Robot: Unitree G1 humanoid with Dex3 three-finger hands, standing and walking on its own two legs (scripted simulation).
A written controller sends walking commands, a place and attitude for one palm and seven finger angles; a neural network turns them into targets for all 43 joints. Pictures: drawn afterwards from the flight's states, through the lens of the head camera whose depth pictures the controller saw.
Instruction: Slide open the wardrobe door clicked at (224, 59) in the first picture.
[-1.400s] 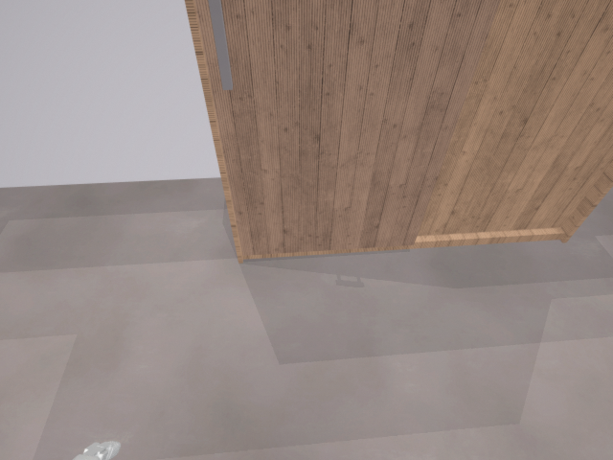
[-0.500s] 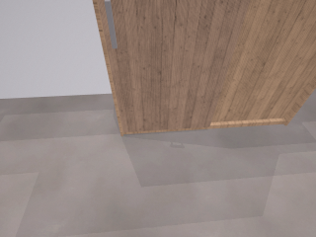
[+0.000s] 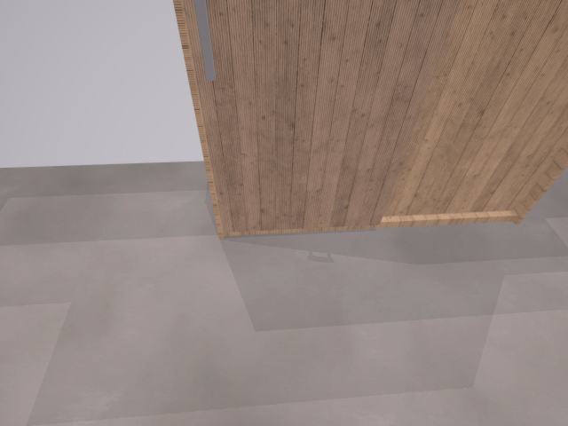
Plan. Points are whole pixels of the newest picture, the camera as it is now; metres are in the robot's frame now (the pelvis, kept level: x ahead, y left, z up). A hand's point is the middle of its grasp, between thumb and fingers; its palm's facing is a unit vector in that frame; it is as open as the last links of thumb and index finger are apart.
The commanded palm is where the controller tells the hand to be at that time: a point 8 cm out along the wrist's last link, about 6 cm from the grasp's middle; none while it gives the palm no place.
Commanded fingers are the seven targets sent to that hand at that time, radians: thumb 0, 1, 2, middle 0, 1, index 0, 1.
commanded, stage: look at it before walking up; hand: left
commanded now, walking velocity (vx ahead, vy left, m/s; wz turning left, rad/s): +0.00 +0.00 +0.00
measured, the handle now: (206, 35) +0.97 +0.27 +0.12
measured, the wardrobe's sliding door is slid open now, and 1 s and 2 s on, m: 0.00 0.00 0.00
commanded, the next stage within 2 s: walk to a spot facing it in 0.04 s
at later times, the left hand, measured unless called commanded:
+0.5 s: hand out of the picture +0.03 +0.21 -0.20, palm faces +0.03 -0.99 -0.16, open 7.4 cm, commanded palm none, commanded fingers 0.00 0.90 0.90 -0.20 -0.30 -0.20 -0.30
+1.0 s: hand (192, 366) +0.25 +0.18 -0.18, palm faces +0.15 -0.97 -0.19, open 7.2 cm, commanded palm none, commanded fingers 0.00 0.90 0.90 -0.20 -0.30 -0.20 -0.30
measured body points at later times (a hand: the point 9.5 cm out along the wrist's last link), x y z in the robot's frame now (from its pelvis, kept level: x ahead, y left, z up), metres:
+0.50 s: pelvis +0.07 +0.03 -0.02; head +0.06 +0.05 +0.43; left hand +0.03 +0.26 -0.18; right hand +0.05 -0.21 -0.16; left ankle +0.01 +0.13 -0.75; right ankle +0.00 -0.10 -0.72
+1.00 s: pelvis +0.19 +0.00 -0.01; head +0.20 +0.01 +0.43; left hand +0.24 +0.24 -0.17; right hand +0.20 -0.23 -0.17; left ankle +0.16 +0.11 -0.71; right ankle +0.24 -0.10 -0.75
